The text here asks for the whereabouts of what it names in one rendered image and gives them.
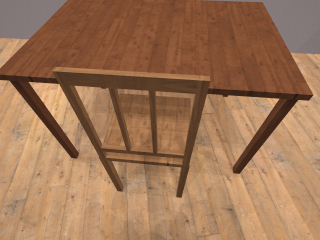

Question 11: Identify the table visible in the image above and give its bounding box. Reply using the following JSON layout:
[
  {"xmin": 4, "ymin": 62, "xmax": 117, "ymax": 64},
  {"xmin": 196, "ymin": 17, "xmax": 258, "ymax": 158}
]
[{"xmin": 0, "ymin": 0, "xmax": 313, "ymax": 174}]

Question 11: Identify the chair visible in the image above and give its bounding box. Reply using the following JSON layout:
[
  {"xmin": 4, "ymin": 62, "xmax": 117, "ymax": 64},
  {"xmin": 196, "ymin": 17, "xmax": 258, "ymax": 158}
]
[{"xmin": 52, "ymin": 66, "xmax": 210, "ymax": 198}]

